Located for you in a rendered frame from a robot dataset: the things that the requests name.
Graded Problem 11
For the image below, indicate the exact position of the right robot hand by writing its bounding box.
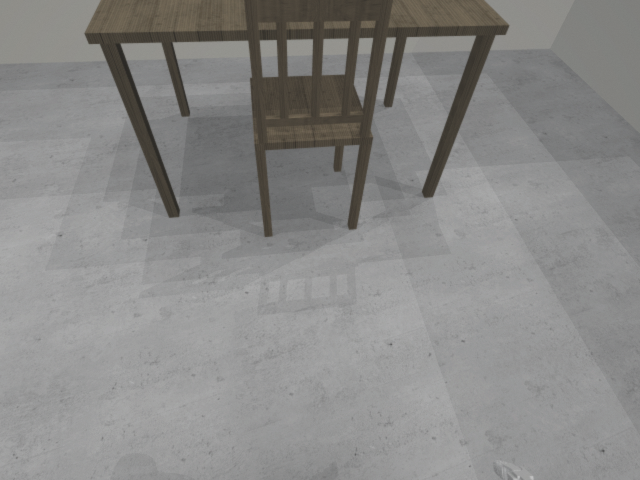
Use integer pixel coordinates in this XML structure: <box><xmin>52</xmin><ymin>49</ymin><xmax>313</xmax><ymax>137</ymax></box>
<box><xmin>493</xmin><ymin>460</ymin><xmax>534</xmax><ymax>480</ymax></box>

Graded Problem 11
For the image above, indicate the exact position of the table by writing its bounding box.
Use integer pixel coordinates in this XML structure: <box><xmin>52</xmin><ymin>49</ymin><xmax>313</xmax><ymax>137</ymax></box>
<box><xmin>84</xmin><ymin>0</ymin><xmax>509</xmax><ymax>218</ymax></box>

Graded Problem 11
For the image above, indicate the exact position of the chair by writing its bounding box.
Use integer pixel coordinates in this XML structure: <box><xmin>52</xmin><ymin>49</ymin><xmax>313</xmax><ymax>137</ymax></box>
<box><xmin>244</xmin><ymin>0</ymin><xmax>393</xmax><ymax>237</ymax></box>

